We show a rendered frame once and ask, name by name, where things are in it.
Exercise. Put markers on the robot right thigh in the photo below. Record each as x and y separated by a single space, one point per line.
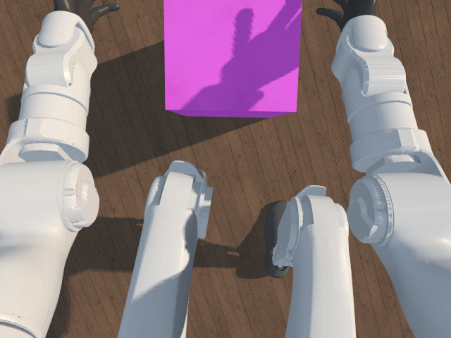
322 303

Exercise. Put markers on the right robot upper arm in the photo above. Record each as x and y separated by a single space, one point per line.
406 218

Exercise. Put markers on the robot left shin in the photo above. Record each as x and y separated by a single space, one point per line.
156 189

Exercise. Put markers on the left robot hand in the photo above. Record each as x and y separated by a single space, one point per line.
82 9

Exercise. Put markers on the carton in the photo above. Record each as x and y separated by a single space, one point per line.
232 58

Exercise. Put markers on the left robot forearm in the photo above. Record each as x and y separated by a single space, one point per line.
55 99

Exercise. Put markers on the right robot forearm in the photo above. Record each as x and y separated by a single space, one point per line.
379 110

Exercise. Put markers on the right robot hand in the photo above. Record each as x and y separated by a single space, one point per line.
351 8

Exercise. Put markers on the left robot upper arm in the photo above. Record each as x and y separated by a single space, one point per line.
43 205

